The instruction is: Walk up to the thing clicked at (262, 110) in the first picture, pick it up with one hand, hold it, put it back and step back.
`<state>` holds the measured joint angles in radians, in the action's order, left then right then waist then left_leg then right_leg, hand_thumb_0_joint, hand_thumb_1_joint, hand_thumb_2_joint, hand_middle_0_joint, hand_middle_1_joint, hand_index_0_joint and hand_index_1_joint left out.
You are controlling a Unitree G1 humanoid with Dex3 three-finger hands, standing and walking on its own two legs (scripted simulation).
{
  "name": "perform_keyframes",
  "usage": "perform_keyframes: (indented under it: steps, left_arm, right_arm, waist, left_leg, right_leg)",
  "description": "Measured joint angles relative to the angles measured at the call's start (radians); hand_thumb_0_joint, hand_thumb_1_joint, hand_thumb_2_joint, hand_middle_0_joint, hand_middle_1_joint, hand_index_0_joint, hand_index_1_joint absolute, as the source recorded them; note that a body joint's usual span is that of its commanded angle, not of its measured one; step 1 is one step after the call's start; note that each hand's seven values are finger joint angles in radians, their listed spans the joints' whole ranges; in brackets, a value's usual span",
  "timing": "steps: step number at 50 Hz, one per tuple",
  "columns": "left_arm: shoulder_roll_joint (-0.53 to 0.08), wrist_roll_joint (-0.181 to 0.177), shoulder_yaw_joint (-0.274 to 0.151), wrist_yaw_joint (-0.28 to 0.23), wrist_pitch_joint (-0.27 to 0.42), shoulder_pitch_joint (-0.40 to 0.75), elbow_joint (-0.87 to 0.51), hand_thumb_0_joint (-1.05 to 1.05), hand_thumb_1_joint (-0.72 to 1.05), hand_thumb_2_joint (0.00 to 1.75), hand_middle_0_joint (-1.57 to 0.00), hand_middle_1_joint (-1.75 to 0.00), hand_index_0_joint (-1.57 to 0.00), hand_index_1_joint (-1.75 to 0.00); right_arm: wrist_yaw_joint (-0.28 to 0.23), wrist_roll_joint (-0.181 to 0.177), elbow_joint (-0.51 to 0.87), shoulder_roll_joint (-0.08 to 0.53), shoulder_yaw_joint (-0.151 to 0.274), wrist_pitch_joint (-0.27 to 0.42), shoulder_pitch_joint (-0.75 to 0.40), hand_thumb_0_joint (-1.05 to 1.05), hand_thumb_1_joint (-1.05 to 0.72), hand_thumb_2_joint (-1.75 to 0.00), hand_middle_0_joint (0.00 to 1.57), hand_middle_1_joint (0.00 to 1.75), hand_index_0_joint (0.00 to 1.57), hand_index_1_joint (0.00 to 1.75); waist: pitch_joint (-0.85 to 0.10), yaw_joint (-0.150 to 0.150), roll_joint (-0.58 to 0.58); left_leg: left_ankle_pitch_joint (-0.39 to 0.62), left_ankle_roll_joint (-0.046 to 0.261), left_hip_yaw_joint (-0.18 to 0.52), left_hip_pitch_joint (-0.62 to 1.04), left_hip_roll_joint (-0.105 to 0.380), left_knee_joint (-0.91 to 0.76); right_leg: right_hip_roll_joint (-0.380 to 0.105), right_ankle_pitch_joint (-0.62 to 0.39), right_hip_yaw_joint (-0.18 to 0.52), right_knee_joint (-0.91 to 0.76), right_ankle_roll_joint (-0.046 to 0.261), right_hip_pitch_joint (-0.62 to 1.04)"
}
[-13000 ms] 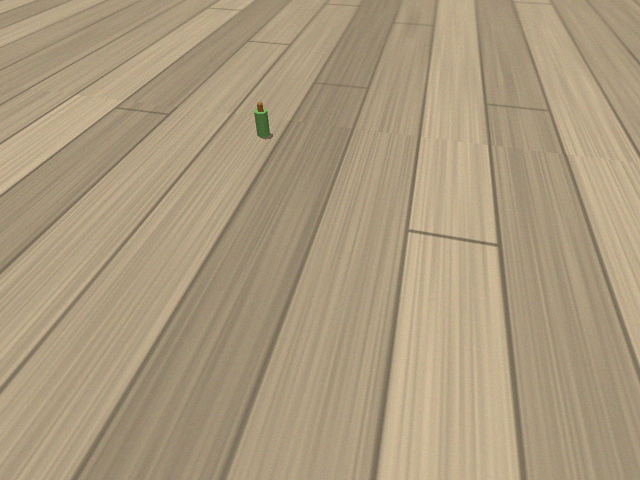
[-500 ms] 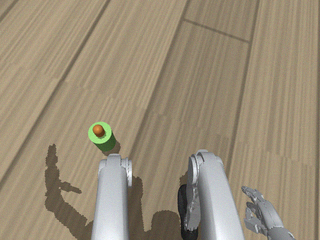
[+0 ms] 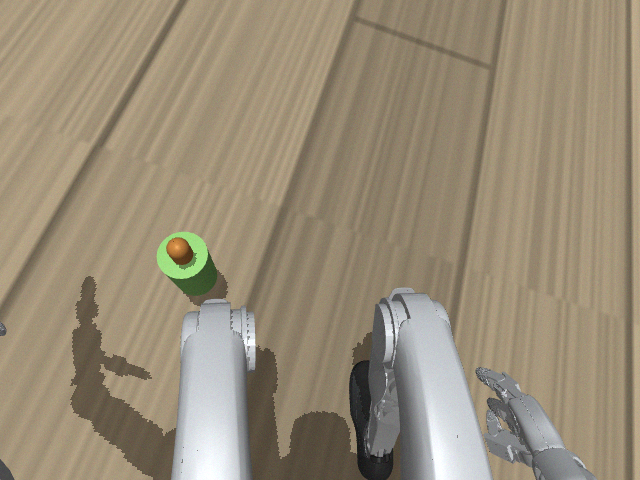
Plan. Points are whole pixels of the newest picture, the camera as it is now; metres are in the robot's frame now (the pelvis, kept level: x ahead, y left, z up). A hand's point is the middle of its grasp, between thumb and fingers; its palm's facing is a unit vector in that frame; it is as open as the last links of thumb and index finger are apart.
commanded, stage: approach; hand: left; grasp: from the side
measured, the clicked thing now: (188, 263) +0.42 +0.20 -0.27
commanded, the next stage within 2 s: close in in 0.30 s
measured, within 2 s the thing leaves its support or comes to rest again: neither
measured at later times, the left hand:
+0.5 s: hand (129, 275) +0.39 +0.28 -0.22, palm faces -0.04 -1.00 +0.08, open 17.3 cm
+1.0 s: hand (171, 270) +0.40 +0.22 -0.23, palm faces +0.02 -1.00 +0.04, open 17.7 cm
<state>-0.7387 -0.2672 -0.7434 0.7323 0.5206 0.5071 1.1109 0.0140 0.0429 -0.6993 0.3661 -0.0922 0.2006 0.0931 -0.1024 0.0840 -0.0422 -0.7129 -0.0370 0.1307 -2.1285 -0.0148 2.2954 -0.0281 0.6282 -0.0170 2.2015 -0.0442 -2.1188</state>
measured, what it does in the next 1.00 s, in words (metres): lowers itself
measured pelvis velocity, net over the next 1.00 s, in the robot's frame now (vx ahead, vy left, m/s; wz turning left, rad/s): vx -0.02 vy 0.03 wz -0.14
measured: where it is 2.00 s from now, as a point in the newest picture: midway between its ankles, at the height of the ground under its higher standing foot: (298, 454)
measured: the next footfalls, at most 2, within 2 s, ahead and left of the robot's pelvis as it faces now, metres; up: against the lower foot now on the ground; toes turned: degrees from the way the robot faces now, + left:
none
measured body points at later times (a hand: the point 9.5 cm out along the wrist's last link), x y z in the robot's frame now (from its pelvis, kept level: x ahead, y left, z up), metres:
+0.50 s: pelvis +0.00 +0.02 -0.08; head +0.22 +0.15 +0.29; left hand +0.38 +0.33 -0.22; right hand +0.18 -0.24 -0.14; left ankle +0.08 +0.13 -0.34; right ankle +0.11 -0.14 -0.34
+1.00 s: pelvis -0.02 +0.03 -0.09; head +0.19 +0.19 +0.28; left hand +0.39 +0.27 -0.23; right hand +0.11 -0.24 -0.11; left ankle +0.08 +0.13 -0.34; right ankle +0.11 -0.13 -0.34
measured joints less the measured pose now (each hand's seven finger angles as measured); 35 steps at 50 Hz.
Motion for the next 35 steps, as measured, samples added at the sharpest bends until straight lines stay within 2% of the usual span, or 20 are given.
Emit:
perform_keyframes:
  steps: [3,8,13,16,18,22,25,27,32,35]
  left_arm:
    - [0.026,-0.021,0.011,0.012,0.085,0.010,0.035,-0.01,-0.49,0.05,-0.05,-0.06,-0.04,-0.08]
    - [0.050,-0.022,0.021,0.011,0.209,0.024,0.081,-0.01,-0.44,0.06,-0.05,-0.07,-0.03,-0.08]
    - [0.026,0.007,0.019,-0.013,0.284,0.033,0.132,-0.01,-0.42,0.08,-0.05,-0.07,-0.03,-0.09]
    - [0.013,0.025,0.025,-0.035,0.310,0.029,0.126,-0.01,-0.42,0.09,-0.05,-0.08,-0.03,-0.10]
    - [0.012,0.023,0.046,-0.051,0.329,0.027,0.114,-0.01,-0.43,0.09,-0.05,-0.08,-0.03,-0.10]
    - [0.026,0.007,0.133,-0.080,0.373,0.037,0.156,-0.01,-0.46,0.08,-0.05,-0.09,-0.03,-0.10]
    - [0.037,0.022,0.178,-0.118,0.399,0.044,0.212,-0.01,-0.50,0.07,-0.05,-0.09,-0.04,-0.10]
    - [0.044,0.033,0.191,-0.156,0.424,0.053,0.243,-0.01,-0.53,0.05,-0.05,-0.09,-0.04,-0.09]
    - [0.053,0.070,0.170,-0.272,0.511,0.068,0.273,-0.01,-0.58,0.02,-0.06,-0.09,-0.06,-0.09]
    - [0.051,0.104,0.163,-0.343,0.549,0.069,0.259,-0.01,-0.59,0.02,-0.06,-0.09,-0.07,-0.09]
  right_arm:
    - [0.010,0.019,0.002,0.005,-0.017,0.012,-0.023,0.00,-0.90,-0.90,0.21,0.30,0.20,0.30]
    - [0.027,0.055,0.017,0.007,-0.058,0.013,-0.082,0.00,-0.90,-0.90,0.21,0.30,0.20,0.30]
    - [0.039,0.095,0.036,0.003,-0.120,-0.011,-0.148,0.00,-0.90,-0.90,0.21,0.30,0.20,0.30]
    - [0.043,0.121,0.040,0.002,-0.152,-0.028,-0.174,0.00,-0.90,-0.90,0.21,0.30,0.20,0.30]
    - [0.047,0.136,0.035,0.002,-0.168,-0.038,-0.184,0.00,-0.90,-0.90,0.21,0.30,0.20,0.30]
    - [0.059,0.156,0.023,-0.001,-0.201,-0.052,-0.201,0.00,-0.91,-0.91,0.21,0.30,0.20,0.30]
    - [0.067,0.170,0.036,-0.001,-0.234,-0.064,-0.219,0.00,-0.91,-0.91,0.21,0.30,0.20,0.30]
    - [0.075,0.182,0.052,-0.002,-0.256,-0.072,-0.230,0.00,-0.92,-0.90,0.21,0.30,0.20,0.30]
    - [0.097,0.219,0.082,-0.003,-0.306,-0.091,-0.252,0.00,-0.92,-0.90,0.21,0.30,0.20,0.30]
    - [0.109,0.240,0.090,-0.003,-0.319,-0.105,-0.249,0.00,-0.92,-0.90,0.21,0.30,0.20,0.30]
  waist:
    - [0.027,0.013,-0.020]
    - [0.088,0.043,-0.061]
    - [0.161,0.072,-0.106]
    - [0.198,0.077,-0.126]
    - [0.215,0.077,-0.131]
    - [0.231,0.082,-0.128]
    - [0.247,0.099,-0.126]
    - [0.261,0.110,-0.132]
    - [0.300,0.131,-0.166]
    - [0.318,0.131,-0.184]
  left_leg:
    - [-0.005,-0.003,0.010,-0.027,-0.001,0.051]
    - [-0.015,-0.010,0.040,-0.068,-0.005,0.149]
    - [-0.020,-0.014,0.075,-0.092,-0.012,0.229]
    - [-0.023,-0.012,0.093,-0.098,-0.017,0.264]
    - [-0.025,-0.009,0.101,-0.100,-0.020,0.281]
    - [-0.028,0.005,0.109,-0.103,-0.026,0.305]
    - [-0.027,0.016,0.119,-0.100,-0.026,0.321]
    - [-0.025,0.021,0.128,-0.097,-0.025,0.333]
    - [-0.019,0.020,0.161,-0.082,-0.027,0.360]
    - [-0.012,0.018,0.178,-0.074,-0.031,0.369]
  right_leg:
    - [0.006,-0.002,-0.003,0.043,-0.003,-0.027]
    - [0.017,-0.007,-0.019,0.118,-0.009,-0.061]
    - [0.026,-0.014,-0.042,0.170,-0.011,-0.071]
    - [0.029,-0.014,-0.055,0.189,-0.008,-0.066]
    - [0.029,-0.012,-0.061,0.197,-0.006,-0.060]
    - [0.030,-0.005,-0.068,0.205,-0.008,-0.043]
    - [0.034,-0.007,-0.077,0.205,-0.014,-0.027]
    - [0.039,-0.012,-0.085,0.205,-0.016,-0.018]
    - [0.050,-0.029,-0.111,0.206,-0.016,0.009]
    - [0.052,-0.039,-0.125,0.204,-0.011,0.023]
